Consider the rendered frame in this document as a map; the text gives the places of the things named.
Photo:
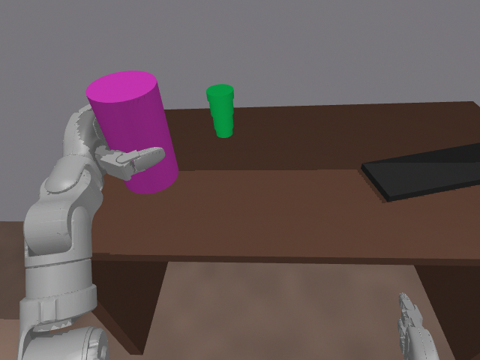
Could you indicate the left robot hand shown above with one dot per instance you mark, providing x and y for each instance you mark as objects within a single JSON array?
[{"x": 83, "y": 136}]

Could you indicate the right robot hand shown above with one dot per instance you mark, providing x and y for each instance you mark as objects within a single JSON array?
[{"x": 416, "y": 343}]

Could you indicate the desk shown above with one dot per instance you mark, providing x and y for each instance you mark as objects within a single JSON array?
[{"x": 287, "y": 187}]

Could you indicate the left robot arm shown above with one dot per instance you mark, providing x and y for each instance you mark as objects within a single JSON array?
[{"x": 58, "y": 285}]

